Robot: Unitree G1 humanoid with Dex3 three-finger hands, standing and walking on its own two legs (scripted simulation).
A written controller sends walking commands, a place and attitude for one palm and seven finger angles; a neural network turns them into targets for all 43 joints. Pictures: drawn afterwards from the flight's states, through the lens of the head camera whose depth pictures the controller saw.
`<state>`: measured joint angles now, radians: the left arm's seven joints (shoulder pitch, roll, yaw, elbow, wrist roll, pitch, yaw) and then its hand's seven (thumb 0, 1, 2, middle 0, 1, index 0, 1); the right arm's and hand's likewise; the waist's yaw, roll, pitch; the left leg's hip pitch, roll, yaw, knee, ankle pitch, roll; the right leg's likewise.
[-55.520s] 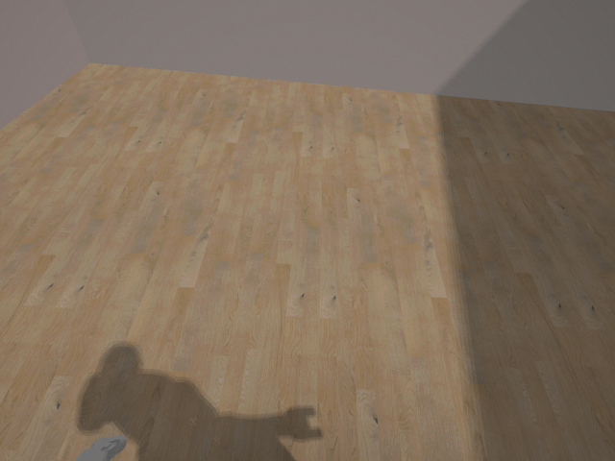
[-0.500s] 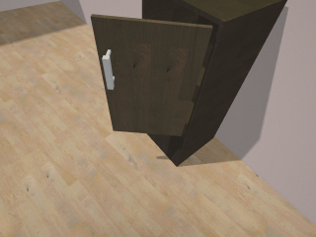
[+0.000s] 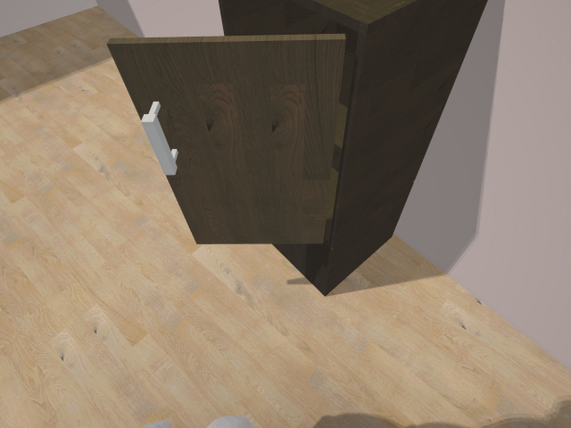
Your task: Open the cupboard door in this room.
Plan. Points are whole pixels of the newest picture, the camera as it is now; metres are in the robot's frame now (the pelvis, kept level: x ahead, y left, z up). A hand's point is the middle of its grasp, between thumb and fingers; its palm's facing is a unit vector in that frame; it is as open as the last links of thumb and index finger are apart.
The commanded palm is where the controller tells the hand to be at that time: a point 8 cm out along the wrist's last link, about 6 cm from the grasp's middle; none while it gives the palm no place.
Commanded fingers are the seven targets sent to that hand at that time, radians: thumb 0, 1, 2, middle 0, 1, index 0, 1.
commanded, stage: come to a stop and stand still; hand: left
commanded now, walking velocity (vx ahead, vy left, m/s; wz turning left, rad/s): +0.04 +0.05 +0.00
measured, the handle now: (163, 139) +0.59 +0.26 +0.04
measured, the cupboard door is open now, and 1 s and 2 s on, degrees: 48 48 48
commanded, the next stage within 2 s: look again from close up in 0.60 s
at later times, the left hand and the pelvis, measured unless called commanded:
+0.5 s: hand out of the picture -0.05 +0.22 -0.17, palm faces +0.02 -0.98 -0.20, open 7.4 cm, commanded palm none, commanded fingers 0.00 0.90 0.90 -0.20 -0.30 -0.20 -0.30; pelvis -0.04 +0.04 +0.00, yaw -1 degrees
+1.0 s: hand out of the picture -0.03 +0.23 -0.16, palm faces -0.01 -0.97 -0.26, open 7.4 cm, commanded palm none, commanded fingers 0.00 0.90 0.90 -0.20 -0.30 -0.20 -0.30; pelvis -0.04 +0.04 +0.00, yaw -1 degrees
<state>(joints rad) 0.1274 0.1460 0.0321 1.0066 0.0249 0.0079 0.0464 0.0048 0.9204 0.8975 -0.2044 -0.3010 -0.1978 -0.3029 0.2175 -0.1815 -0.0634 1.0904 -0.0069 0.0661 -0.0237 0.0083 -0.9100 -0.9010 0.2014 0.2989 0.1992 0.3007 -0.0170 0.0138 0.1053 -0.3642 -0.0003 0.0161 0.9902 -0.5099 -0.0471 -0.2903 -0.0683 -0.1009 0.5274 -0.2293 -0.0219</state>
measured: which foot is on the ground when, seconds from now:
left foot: up 0.00-0.16, down 0.18-1.00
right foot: down 0.00-1.00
